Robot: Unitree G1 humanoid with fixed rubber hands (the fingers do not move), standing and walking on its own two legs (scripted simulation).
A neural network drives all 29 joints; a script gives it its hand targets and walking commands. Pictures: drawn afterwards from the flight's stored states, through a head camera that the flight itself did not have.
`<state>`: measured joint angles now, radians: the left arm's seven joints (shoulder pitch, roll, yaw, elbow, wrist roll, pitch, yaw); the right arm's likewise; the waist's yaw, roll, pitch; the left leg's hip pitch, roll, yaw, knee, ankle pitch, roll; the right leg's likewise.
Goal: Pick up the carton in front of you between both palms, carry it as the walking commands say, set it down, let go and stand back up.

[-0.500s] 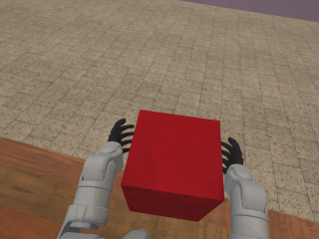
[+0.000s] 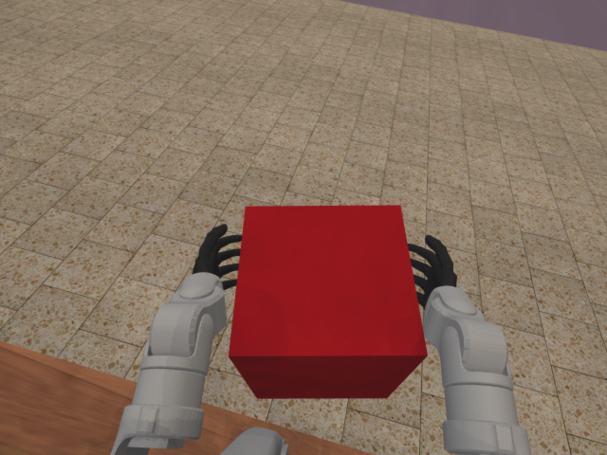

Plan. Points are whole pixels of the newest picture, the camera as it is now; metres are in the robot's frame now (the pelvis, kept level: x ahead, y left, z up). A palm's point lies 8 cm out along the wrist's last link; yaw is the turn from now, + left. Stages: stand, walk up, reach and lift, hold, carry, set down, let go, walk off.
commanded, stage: carry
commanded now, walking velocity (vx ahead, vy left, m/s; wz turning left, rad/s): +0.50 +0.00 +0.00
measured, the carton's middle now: (322, 310) +0.33 +0.02 +0.00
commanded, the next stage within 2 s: none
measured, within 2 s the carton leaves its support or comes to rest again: neither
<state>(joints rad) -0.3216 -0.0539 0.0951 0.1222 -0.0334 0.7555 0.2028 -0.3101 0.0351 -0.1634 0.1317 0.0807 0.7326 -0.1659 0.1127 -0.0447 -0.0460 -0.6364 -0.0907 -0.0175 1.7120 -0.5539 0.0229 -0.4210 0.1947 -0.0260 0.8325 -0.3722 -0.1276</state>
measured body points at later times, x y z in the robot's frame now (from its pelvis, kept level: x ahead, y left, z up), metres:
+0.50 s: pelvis +0.41 +0.02 -0.22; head +0.42 +0.02 +0.23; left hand +0.75 +0.11 -0.18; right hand +0.70 -0.19 -0.17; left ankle +0.30 +0.09 -0.87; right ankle +0.56 -0.09 -0.90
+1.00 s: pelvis +0.80 +0.02 -0.34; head +0.82 +0.03 +0.11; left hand +1.13 +0.17 -0.31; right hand +1.11 -0.13 -0.31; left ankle +0.90 +0.11 -1.05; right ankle +0.65 -0.08 -1.01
